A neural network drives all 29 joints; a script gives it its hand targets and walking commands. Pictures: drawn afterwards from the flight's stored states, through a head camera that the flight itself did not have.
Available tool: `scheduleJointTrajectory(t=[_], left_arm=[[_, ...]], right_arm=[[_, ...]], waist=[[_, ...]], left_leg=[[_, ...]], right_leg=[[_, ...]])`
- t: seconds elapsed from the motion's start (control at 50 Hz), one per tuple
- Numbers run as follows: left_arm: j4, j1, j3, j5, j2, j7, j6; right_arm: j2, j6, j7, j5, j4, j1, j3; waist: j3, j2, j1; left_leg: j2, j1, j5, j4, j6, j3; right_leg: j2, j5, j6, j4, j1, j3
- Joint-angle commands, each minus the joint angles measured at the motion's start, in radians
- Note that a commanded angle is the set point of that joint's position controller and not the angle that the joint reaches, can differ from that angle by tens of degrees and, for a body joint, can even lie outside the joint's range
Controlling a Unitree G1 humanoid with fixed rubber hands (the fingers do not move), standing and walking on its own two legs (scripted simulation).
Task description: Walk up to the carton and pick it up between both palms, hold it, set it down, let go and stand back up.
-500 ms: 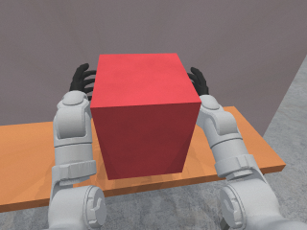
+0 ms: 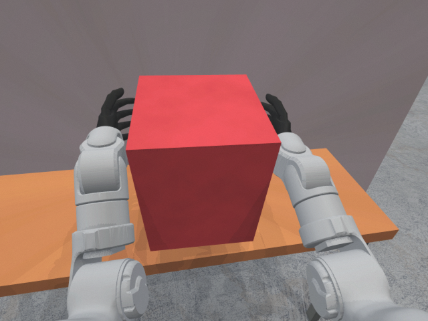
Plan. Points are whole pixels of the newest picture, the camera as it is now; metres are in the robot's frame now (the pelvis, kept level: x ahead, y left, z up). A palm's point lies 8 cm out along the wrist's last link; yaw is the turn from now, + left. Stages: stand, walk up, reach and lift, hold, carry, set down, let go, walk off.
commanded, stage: hold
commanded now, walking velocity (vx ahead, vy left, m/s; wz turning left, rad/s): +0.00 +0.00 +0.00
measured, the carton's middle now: (198, 162) +0.37 +0.01 +0.18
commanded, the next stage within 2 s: none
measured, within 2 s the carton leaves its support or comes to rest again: neither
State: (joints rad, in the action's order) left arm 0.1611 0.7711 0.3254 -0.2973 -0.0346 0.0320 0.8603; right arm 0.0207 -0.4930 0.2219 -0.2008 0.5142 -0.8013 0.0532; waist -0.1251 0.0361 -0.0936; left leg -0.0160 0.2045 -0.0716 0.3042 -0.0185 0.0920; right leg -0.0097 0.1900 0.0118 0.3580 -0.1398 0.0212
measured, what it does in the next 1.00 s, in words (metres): stands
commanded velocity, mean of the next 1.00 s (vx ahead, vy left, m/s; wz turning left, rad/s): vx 0.00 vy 0.00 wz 0.00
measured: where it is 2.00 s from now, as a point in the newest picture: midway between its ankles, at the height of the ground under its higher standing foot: outside the picture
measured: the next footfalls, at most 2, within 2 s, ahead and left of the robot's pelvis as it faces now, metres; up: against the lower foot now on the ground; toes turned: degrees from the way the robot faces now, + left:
none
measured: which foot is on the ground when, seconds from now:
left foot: down 0.00-1.00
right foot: down 0.00-1.00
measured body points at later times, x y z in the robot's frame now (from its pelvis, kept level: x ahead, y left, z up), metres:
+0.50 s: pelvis +0.00 +0.00 +0.00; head -0.06 +0.02 +0.45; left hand +0.39 +0.16 +0.25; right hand +0.39 -0.13 +0.23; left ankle +0.06 +0.11 -0.75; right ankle +0.00 -0.11 -0.75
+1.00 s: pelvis +0.00 +0.00 +0.00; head -0.06 +0.02 +0.45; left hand +0.39 +0.16 +0.25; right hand +0.39 -0.13 +0.23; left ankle +0.06 +0.11 -0.75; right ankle +0.00 -0.11 -0.75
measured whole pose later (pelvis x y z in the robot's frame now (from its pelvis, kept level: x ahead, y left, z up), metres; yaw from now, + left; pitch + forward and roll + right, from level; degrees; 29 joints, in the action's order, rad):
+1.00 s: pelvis +0.00 +0.00 +0.00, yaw +0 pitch -2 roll +0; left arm 0.16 0.77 0.33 -0.30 -0.03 0.03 0.86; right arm 0.02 -0.49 0.22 -0.20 0.52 -0.80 0.05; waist -0.13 0.04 -0.09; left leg -0.02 0.20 -0.07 0.30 -0.02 0.09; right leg -0.01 0.19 0.01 0.36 -0.14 0.02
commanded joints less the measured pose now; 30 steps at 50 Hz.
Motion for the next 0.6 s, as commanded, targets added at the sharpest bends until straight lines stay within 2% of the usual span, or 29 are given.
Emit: scheduleJointTrajectory(t=[0.0,0.58], left_arm=[[-0.065,0.625,-0.462,0.167,0.56,0.132,-0.049],[-0.062,0.621,-0.459,0.165,0.559,0.132,-0.047]], right_arm=[[-0.474,0.057,-0.098,-0.148,-0.258,-0.865,-0.334],[-0.473,0.058,-0.098,-0.148,-0.26,-0.869,-0.333]], waist=[[-0.317,-0.098,0.0],[-0.315,-0.096,0.001]], left_leg=[[0.008,-0.415,0.068,0.031,0.021,-0.059],[0.008,-0.414,0.07,0.032,0.02,-0.058]], right_leg=[[-0.046,-0.101,-0.044,-0.131,0.028,0.016],[-0.046,-0.102,-0.044,-0.131,0.028,0.017]])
